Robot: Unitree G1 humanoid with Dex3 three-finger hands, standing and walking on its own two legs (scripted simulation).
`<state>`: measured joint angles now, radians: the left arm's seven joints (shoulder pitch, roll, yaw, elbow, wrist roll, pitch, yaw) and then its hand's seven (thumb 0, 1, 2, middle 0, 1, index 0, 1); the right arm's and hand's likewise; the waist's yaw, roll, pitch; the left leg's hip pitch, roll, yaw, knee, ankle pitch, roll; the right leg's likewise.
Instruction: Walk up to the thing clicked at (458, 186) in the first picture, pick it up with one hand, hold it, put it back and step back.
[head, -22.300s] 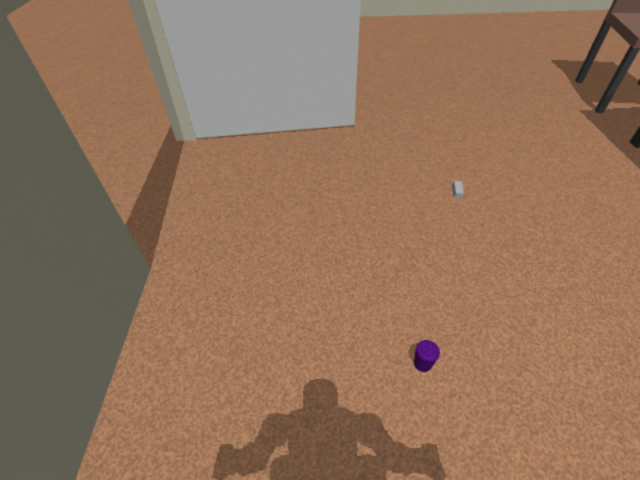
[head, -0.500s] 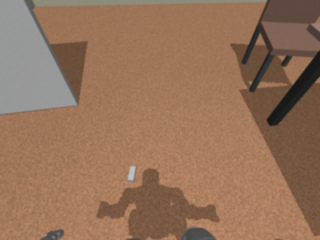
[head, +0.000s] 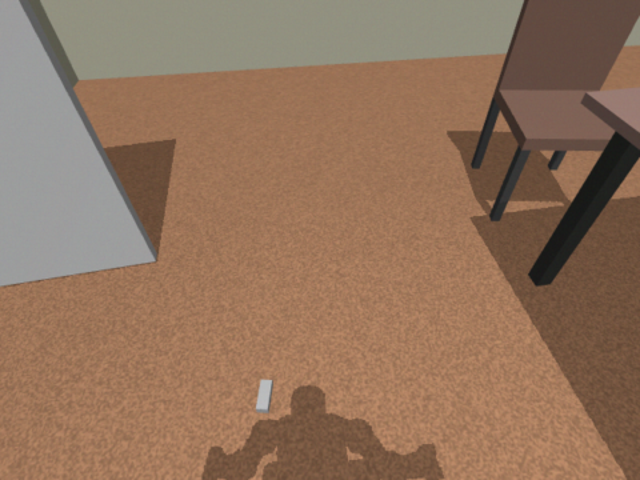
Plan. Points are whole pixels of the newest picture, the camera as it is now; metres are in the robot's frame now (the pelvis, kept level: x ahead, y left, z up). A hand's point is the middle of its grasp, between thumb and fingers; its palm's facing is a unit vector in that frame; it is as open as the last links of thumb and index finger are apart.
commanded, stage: stand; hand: left
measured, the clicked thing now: (264, 395) +0.52 +0.22 -0.76
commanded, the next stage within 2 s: none
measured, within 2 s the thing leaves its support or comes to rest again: neither
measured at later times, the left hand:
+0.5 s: hand out of the picture +0.07 +0.25 -0.14, palm faces -0.02 -0.94 -0.35, open 7.3 cm
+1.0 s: hand out of the picture +0.05 +0.25 -0.15, palm faces -0.02 -0.94 -0.35, open 7.3 cm
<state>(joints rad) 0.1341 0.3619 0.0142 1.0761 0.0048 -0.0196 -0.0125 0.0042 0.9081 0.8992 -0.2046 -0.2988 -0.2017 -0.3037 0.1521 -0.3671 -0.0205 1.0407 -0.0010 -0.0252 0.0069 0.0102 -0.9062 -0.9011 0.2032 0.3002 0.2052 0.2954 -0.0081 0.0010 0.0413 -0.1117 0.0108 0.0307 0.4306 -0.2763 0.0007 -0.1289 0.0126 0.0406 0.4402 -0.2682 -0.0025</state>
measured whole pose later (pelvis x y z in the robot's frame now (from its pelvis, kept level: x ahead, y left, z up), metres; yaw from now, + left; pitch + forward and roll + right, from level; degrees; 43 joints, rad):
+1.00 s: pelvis -0.02 -0.01 +0.01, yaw +1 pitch -2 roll +0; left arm 0.10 0.35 -0.01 1.14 0.01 -0.02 0.00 0.00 0.91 0.90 -0.20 -0.30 -0.20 -0.30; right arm 0.10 -0.35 -0.01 1.14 -0.01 -0.01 0.01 0.01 -0.91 -0.90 0.20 0.30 0.20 0.30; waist -0.01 0.00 0.04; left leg -0.10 0.01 0.01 0.30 -0.17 -0.01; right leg -0.11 0.01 0.02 0.31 -0.17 -0.01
